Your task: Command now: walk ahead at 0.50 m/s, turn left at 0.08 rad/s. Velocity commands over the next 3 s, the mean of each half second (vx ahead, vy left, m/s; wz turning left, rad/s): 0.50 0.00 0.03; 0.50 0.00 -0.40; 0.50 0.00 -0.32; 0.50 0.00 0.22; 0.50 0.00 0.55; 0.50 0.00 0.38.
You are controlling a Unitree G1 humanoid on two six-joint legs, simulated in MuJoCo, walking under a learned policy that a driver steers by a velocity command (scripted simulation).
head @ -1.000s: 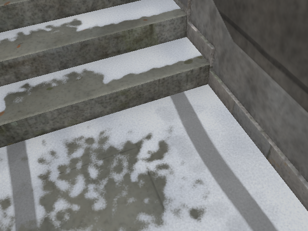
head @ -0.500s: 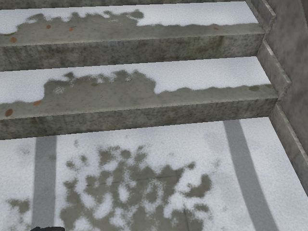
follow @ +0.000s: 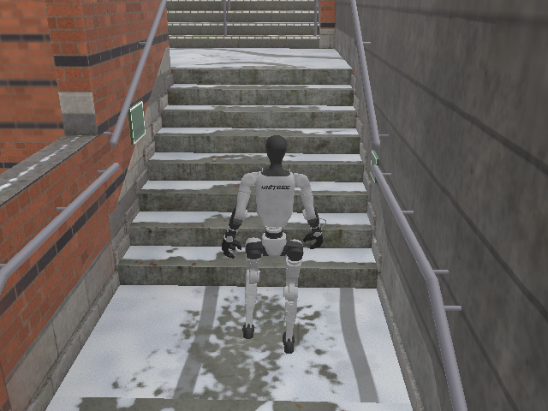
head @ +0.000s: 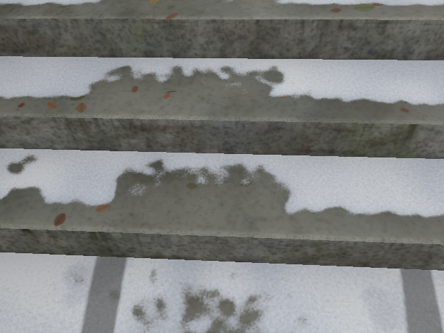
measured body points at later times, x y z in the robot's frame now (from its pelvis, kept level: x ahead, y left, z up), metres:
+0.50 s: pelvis +0.26 +0.07 +0.00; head +0.29 +0.08 +0.45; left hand +0.41 +0.34 -0.11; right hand +0.35 -0.21 -0.10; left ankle +0.27 +0.15 -0.74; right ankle +0.30 -0.10 -0.66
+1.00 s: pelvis +0.51 +0.00 +0.00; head +0.53 -0.03 +0.44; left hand +0.62 +0.25 -0.12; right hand +0.62 -0.28 -0.11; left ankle +0.54 +0.15 -0.55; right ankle +0.50 -0.07 -0.74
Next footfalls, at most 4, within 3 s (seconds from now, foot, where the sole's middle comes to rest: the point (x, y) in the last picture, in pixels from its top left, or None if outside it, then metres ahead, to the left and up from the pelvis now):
0.28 left None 0.31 0.16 -0.78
0.80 right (275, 316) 0.54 -0.08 -0.78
1.28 left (238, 193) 0.88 0.03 -0.62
1.90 right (369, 97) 1.16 -0.40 -0.46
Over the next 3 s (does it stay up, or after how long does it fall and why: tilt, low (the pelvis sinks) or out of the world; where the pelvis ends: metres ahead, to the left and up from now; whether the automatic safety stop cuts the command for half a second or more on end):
stays up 1.65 -0.21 0.48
